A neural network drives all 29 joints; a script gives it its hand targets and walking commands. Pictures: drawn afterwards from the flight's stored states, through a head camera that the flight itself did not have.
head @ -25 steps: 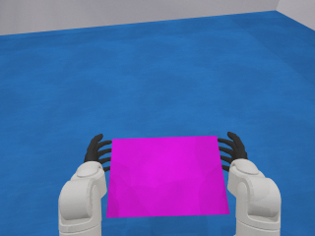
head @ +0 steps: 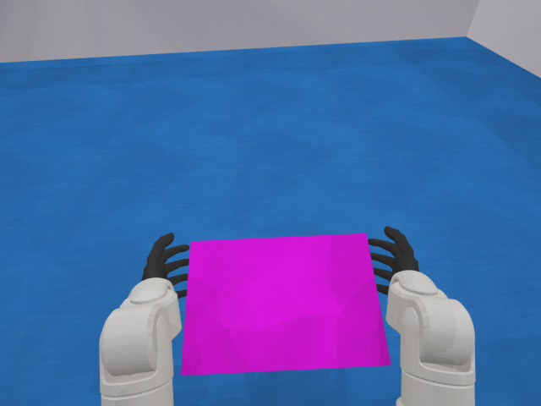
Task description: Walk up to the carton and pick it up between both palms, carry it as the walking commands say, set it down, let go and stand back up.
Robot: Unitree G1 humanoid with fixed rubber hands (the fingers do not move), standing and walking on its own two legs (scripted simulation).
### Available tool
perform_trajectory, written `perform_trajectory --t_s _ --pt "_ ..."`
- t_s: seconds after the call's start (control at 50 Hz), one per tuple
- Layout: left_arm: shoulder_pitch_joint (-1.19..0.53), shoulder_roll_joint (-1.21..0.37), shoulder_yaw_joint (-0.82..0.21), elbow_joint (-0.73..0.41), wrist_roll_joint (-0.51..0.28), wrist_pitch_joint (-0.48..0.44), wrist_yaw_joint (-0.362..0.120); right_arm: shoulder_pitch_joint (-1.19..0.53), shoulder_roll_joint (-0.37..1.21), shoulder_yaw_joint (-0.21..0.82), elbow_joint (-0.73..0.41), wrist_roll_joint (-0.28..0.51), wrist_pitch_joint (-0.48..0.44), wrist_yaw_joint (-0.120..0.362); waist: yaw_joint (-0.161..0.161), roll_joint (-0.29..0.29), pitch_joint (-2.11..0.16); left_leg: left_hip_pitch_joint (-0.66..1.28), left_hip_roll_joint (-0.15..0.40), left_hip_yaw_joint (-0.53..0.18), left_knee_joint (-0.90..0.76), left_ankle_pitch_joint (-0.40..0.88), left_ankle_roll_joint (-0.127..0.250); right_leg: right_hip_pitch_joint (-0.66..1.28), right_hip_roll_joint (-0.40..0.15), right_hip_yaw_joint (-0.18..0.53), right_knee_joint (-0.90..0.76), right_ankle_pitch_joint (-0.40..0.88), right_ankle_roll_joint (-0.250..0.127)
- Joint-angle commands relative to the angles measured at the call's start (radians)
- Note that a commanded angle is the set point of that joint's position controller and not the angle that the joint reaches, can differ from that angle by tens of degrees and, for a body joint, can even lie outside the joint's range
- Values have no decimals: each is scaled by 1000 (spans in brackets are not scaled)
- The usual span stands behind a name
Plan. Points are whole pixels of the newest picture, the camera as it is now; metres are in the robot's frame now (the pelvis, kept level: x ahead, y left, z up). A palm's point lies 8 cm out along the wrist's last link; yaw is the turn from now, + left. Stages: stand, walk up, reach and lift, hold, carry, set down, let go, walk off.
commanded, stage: carry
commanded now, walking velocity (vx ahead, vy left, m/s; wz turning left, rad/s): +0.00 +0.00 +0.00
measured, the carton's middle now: (281, 309) +0.27 +0.00 +0.02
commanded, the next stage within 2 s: none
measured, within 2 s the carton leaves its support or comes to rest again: neither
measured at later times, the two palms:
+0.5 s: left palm (132, 281) +0.27 +0.20 +0.10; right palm (369, 271) +0.27 -0.12 +0.11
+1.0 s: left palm (132, 274) +0.28 +0.20 +0.10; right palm (361, 266) +0.28 -0.11 +0.10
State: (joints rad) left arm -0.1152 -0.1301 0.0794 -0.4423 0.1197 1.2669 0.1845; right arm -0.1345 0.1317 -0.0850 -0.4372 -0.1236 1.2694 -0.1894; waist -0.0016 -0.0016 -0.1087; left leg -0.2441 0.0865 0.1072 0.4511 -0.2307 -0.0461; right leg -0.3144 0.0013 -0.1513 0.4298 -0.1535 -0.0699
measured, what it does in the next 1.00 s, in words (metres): shifts its weight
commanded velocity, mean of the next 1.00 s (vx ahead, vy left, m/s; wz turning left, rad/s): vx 0.00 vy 0.00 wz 0.00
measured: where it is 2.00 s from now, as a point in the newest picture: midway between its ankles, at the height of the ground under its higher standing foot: outside the picture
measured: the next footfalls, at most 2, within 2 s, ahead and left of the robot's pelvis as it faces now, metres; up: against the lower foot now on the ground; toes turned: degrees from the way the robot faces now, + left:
none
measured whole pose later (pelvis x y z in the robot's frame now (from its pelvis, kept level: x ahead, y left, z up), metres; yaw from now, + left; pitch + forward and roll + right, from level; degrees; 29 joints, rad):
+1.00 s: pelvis +0.03 +0.04 +0.00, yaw +0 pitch +2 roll +0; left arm -0.12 -0.13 0.07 -0.41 0.13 1.22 0.18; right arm -0.13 0.13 -0.09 -0.41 -0.14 1.22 -0.17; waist 0.01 0.00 -0.10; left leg -0.23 0.03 0.13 0.50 -0.31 0.02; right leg -0.31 -0.06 -0.13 0.50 -0.22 0.00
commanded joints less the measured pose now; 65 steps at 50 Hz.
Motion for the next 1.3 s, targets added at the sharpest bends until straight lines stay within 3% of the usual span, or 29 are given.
perform_trajectory --t_s 0.0,0.24,0.56,1.28 --pt "-423 -914 -650 -76 -396 -8 -257 -404 926 639 -61 395 -7 253 3 10 -149 3 78 -65 -86 -14 33 100 -162 153 -85 -35 29" --pt "-415 -915 -658 -86 -402 -11 -258 -391 924 638 -73 392 -12 253 6 6 -167 35 74 -66 -75 87 51 118 -162 127 -30 84 34" --pt "-411 -919 -667 -83 -400 -20 -262 -385 922 635 -69 382 -24 260 9 9 -176 56 68 -68 -47 185 69 114 -156 107 7 123 39" --pt "-406 -895 -643 -35 -369 -83 -265 -387 891 614 -23 352 -87 268 8 2 -191 43 59 -68 -17 168 76 103 -150 103 31 151 36"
